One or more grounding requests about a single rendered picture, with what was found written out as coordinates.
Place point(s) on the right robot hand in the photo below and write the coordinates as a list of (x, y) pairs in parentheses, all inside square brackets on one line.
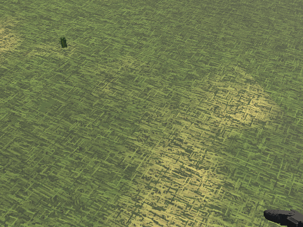
[(284, 217)]

